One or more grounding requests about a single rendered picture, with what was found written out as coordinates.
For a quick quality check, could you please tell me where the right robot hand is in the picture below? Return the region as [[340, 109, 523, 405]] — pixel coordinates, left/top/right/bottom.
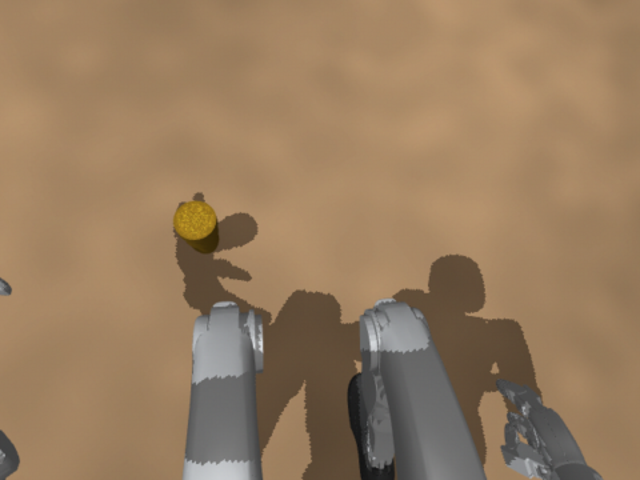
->
[[496, 379, 587, 480]]

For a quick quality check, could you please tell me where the right robot arm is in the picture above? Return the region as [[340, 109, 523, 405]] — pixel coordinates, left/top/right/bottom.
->
[[550, 463, 603, 480]]

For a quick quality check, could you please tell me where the cup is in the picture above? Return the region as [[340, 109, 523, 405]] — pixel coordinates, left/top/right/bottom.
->
[[173, 201, 219, 254]]

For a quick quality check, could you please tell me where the right robot foot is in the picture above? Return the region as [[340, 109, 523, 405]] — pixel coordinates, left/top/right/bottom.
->
[[347, 373, 395, 480]]

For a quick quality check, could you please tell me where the left robot arm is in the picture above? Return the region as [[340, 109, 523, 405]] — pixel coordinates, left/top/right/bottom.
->
[[0, 430, 20, 480]]

